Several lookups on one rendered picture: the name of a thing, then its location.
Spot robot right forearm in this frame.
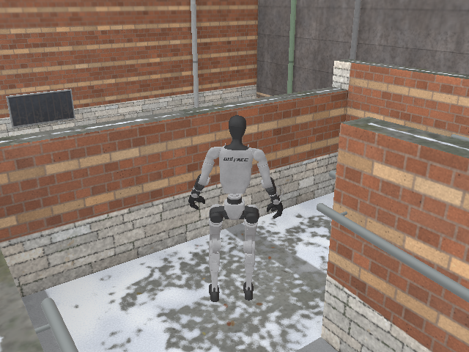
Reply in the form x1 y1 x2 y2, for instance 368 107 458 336
266 177 281 205

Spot robot left thigh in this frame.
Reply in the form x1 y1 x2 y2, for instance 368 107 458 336
209 204 224 253

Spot robot left forearm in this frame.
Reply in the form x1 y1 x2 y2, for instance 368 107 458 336
191 174 204 198

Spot right robot upper arm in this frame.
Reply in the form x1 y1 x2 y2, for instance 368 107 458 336
251 148 273 188

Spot right robot hand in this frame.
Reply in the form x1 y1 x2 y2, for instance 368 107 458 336
267 202 283 219

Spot left robot hand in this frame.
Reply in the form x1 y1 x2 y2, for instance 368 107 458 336
188 195 205 210

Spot right robot shin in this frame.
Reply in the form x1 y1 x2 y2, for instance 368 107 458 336
244 241 255 290

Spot left robot upper arm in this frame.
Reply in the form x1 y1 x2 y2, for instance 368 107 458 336
198 147 221 186

